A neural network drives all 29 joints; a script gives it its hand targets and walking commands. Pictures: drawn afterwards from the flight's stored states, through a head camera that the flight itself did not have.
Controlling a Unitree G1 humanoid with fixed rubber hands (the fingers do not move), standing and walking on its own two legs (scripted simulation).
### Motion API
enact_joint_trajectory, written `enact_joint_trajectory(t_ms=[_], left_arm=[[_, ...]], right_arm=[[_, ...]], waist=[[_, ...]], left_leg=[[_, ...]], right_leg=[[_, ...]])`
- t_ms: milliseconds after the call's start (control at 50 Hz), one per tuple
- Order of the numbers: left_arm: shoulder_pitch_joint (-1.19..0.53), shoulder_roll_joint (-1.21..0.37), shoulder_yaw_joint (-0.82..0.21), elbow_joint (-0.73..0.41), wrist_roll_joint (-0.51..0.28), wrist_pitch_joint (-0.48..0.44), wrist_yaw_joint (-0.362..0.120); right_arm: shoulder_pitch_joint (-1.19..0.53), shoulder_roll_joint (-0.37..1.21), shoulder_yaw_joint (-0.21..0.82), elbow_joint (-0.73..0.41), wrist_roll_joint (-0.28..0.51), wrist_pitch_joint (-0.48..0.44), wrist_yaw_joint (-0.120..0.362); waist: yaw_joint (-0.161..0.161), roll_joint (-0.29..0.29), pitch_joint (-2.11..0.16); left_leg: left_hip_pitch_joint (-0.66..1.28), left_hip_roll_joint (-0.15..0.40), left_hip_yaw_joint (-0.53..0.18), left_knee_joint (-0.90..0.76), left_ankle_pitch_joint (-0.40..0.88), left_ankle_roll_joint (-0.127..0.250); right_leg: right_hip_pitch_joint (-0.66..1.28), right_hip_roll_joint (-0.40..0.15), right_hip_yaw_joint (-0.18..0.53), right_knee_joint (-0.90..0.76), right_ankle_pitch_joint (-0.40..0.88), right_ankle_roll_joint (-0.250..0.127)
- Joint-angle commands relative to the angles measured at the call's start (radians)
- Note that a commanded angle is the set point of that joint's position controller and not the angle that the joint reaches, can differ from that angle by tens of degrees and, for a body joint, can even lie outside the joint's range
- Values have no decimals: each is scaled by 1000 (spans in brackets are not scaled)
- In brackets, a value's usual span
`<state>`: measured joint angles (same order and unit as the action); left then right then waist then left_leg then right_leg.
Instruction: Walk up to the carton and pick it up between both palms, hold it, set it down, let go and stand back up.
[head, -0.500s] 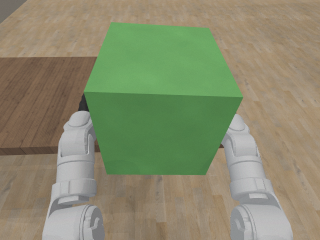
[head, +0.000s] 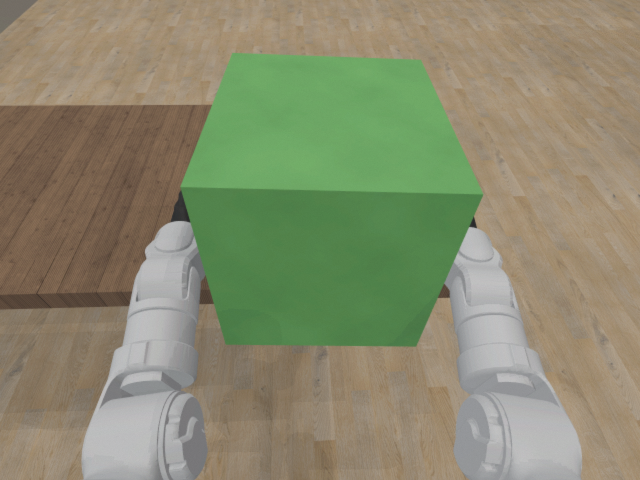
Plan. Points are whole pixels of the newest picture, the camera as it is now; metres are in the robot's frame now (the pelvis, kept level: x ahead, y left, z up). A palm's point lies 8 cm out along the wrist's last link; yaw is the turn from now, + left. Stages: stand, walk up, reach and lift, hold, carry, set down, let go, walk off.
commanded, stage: set down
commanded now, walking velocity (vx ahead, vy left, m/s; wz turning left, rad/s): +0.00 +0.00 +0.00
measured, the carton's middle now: (324, 200) +0.45 -0.04 +0.12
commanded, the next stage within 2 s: none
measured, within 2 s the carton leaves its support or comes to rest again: rests again in 1.90 s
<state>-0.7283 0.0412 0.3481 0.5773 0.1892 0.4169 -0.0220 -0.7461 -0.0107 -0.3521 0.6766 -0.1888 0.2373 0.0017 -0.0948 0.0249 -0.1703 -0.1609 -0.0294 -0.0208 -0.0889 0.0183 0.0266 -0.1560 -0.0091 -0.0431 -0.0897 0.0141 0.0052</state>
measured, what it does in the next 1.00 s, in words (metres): stands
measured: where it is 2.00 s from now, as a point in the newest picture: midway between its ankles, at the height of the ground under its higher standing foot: outside the picture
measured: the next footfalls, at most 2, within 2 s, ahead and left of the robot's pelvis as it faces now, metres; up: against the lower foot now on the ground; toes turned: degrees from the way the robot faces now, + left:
none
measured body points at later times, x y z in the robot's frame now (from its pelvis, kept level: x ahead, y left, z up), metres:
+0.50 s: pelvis +0.01 +0.00 +0.00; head +0.06 -0.01 +0.45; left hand +0.46 +0.14 +0.09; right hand +0.43 -0.20 +0.10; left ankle -0.04 +0.10 -0.75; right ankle -0.05 -0.12 -0.75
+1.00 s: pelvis +0.00 +0.00 +0.00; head +0.07 -0.01 +0.44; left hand +0.46 +0.14 +0.07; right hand +0.43 -0.20 +0.07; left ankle -0.04 +0.10 -0.75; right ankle -0.05 -0.12 -0.75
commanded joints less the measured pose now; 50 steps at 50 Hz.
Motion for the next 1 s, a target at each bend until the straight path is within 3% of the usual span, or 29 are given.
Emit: enact_joint_trajectory(t_ms=[0, 360, 740, 980], left_arm=[[-861, -531, -341, -198, -89, -139, -88], [-898, -511, -292, -63, -65, -220, -91], [-908, -562, -343, -41, -84, -297, -79], [-876, -551, -322, 12, -69, -340, -84]], right_arm=[[-811, 547, 318, -171, 19, -65, 95], [-808, 554, 214, -68, -50, -92, 99], [-808, 576, 203, -65, -75, -146, 113], [-767, 570, 180, -39, -97, -169, 119]], waist=[[-3, 2, -727], [-6, 12, -727], [-4, 28, -854], [5, 17, -817]], left_leg=[[270, -3, 8, 126, 613, -28], [177, -4, 9, 95, 590, -14], [218, 11, 3, 133, 705, -24], [147, 8, 9, 114, 642, -21]], right_leg=[[334, 48, -6, 107, 638, 12], [359, 36, 0, 101, 680, 6], [290, 37, -10, 84, 693, -11], [318, 32, -3, 89, 688, -10]])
